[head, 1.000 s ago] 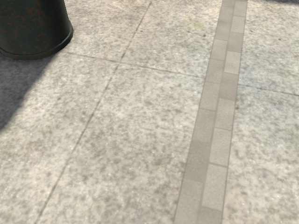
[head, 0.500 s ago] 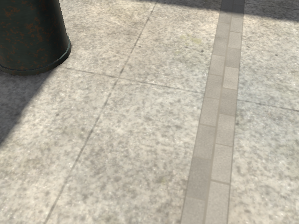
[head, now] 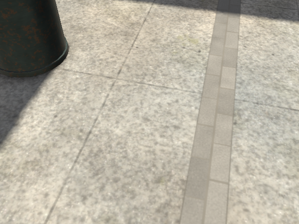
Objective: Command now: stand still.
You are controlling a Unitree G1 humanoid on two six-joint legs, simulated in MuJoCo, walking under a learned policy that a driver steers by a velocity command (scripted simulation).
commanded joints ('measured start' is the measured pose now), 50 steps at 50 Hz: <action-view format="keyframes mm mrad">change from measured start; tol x32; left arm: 1 16 97 13 -20 0 -7 3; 15 -47 72 4 -79 -34 -98 -41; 21 470 229 56 55 -12 -122 -59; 50 241 106 10 -98 -9 -79 -13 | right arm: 1 62 -96 -15 -12 0 -6 -3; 50 -211 -121 -30 -156 -7 -83 59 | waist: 1 0 13 12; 39 57 -62 125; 46 -100 195 -564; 50 13 26 -148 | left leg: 1 -145 44 -36 -126 142 9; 6 -147 42 -32 -129 132 9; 11 -161 255 -340 -324 -527 174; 16 -59 294 -306 -291 -213 176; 23 -701 80 -97 781 -65 68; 40 -475 56 61 41 385 41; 43 -72 -14 82 0 460 101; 45 578 452 -455 92 1101 358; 50 -80 286 -181 -174 776 248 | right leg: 1 101 -7 -4 -43 146 -36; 14 -340 -48 -45 361 -282 -95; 19 280 36 -107 -9 -34 -91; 21 475 -362 669 -335 -279 -305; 23 324 -347 522 -337 -351 -279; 37 243 -189 3 -417 265 -215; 43 319 -145 -65 69 891 -108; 44 100 -91 -74 330 588 -70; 45 -212 99 -60 755 -397 -11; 50 -177 -67 24 729 -259 -10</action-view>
